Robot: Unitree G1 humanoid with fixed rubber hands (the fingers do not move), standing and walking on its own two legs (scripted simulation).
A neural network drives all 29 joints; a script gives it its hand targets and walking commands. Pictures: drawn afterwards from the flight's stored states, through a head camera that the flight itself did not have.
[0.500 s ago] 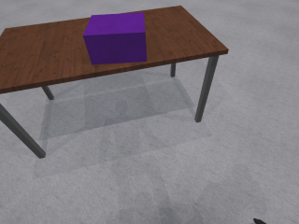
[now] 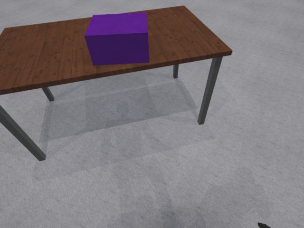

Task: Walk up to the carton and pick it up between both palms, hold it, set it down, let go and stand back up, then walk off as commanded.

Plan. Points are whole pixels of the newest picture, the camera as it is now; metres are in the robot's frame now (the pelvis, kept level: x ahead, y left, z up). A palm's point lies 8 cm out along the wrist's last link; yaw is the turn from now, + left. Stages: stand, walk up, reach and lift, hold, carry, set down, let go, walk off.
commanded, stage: stand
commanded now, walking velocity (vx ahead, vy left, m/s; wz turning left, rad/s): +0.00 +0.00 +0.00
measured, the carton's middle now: (120, 38) +1.05 +0.17 +0.00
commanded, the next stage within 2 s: walk up in 0.50 s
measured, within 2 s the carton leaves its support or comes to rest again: neither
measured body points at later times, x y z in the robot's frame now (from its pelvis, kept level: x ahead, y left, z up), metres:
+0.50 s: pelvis +0.00 +0.00 +0.00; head +0.02 +0.00 +0.45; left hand +0.10 +0.25 -0.13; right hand +0.11 -0.29 -0.11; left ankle +0.03 +0.14 -0.73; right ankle +0.02 -0.11 -0.73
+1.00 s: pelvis +0.03 +0.05 -0.01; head +0.05 +0.08 +0.44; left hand +0.11 +0.33 -0.15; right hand +0.16 -0.26 -0.09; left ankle +0.09 +0.16 -0.73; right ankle +0.02 -0.11 -0.73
